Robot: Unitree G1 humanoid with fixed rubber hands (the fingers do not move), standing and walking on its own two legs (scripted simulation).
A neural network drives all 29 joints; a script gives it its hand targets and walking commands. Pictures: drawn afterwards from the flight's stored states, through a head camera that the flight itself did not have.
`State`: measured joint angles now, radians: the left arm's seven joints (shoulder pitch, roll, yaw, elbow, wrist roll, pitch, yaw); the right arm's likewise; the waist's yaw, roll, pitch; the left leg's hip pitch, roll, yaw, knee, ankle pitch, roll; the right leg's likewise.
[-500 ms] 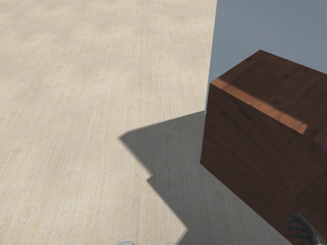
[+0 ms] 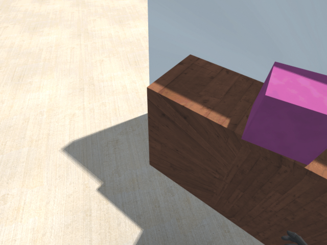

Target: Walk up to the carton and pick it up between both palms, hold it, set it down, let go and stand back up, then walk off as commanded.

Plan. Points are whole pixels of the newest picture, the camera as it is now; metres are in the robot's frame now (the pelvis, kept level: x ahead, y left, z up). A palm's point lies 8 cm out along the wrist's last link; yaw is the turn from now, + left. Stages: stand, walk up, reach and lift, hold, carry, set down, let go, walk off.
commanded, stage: walk up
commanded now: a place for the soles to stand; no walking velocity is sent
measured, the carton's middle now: (290, 112) +0.54 -0.42 +0.01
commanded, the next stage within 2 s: none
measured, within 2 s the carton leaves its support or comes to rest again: neither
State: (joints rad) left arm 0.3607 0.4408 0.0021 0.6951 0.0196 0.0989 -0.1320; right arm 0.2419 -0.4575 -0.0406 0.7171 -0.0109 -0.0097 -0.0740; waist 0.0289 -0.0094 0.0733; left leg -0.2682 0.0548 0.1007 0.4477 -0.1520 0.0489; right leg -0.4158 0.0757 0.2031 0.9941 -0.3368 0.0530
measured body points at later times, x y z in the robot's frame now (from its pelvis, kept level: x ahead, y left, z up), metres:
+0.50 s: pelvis +0.01 -0.13 +0.01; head +0.04 -0.18 +0.45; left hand +0.06 +0.18 -0.07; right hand +0.07 -0.47 -0.12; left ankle +0.01 +0.03 -0.65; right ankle +0.03 -0.22 -0.74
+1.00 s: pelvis +0.10 -0.05 -0.01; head +0.12 -0.04 +0.44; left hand +0.25 +0.24 -0.12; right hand +0.15 -0.39 -0.08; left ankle +0.19 +0.01 -0.74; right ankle +0.05 -0.24 -0.68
